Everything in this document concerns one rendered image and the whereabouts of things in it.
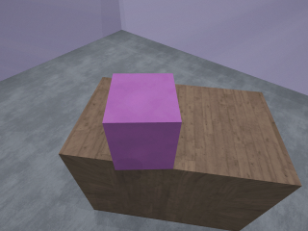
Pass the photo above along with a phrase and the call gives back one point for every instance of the pedestal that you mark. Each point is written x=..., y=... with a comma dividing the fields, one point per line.
x=231, y=164

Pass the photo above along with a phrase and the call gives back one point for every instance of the carton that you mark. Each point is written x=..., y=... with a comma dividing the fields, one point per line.
x=142, y=121

